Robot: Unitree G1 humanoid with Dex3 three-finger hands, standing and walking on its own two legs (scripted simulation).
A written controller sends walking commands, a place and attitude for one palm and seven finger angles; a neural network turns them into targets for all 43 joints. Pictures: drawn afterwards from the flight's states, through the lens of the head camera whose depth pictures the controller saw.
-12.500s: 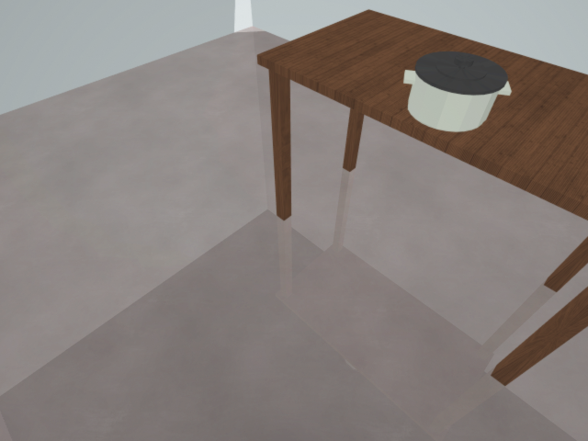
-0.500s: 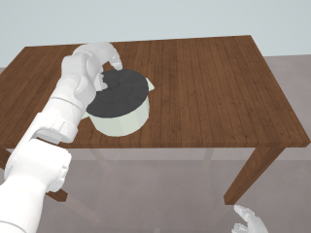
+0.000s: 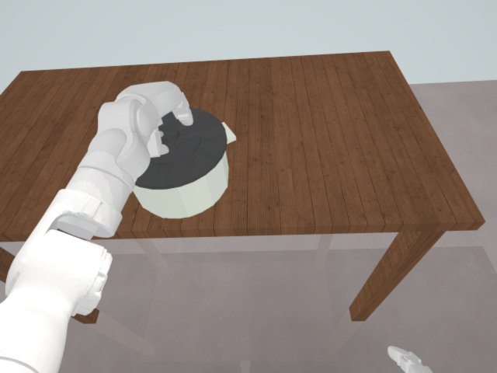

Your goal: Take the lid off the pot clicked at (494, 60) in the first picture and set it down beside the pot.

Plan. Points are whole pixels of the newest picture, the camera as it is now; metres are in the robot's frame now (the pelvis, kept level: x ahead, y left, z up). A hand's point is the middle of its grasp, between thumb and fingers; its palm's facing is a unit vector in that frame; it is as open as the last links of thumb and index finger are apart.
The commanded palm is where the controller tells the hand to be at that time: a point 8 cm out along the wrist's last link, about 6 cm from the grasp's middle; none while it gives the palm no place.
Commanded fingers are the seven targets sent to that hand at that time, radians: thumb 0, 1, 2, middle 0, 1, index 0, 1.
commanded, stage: lower the open fingers around the knob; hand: left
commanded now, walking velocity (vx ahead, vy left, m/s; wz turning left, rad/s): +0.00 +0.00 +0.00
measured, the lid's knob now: (167, 133) +0.49 +0.14 +0.12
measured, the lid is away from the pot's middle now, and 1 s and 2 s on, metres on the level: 0.00 0.00 0.00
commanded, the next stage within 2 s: close the fingers and squeeze the knob in 0.20 s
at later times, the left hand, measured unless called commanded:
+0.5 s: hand (151, 138) +0.45 +0.15 +0.15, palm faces -0.35 -0.08 -0.93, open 10.1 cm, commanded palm +0.44 +0.16 +0.20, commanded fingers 0.00 -0.04 1.07 -0.56 -0.78 -0.56 -0.78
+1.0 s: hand (155, 133) +0.47 +0.15 +0.14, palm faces -0.36 -0.07 -0.93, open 8.0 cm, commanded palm +0.45 +0.15 +0.20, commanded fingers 0.00 0.26 0.90 -0.68 -1.00 -0.68 -1.00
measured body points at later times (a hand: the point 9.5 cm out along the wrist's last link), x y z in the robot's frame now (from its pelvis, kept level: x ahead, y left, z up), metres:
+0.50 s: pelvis +0.00 +0.00 +0.00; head +0.03 -0.03 +0.45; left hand +0.47 +0.15 +0.20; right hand +0.12 -0.25 -0.13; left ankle -0.01 +0.14 -0.74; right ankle -0.02 -0.15 -0.74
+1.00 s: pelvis +0.01 +0.01 +0.00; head +0.05 -0.02 +0.45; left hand +0.48 +0.15 +0.20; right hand +0.11 -0.25 -0.13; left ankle -0.01 +0.14 -0.74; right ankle -0.02 -0.15 -0.74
